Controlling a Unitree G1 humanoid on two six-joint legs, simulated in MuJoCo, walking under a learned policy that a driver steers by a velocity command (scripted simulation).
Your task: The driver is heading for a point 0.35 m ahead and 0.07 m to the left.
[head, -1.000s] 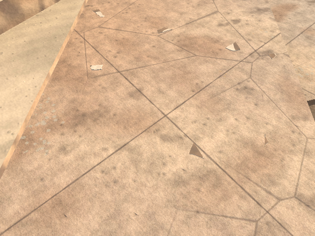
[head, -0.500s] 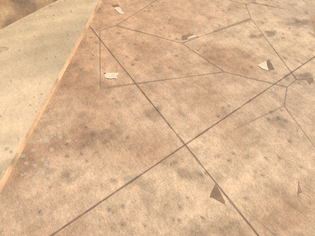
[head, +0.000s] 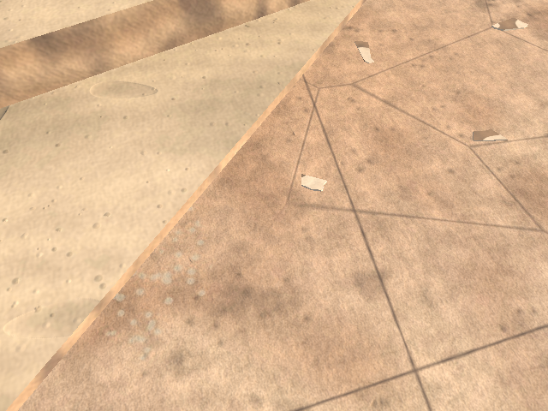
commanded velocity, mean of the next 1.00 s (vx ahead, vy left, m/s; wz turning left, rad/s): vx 0.22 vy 0.00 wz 0.27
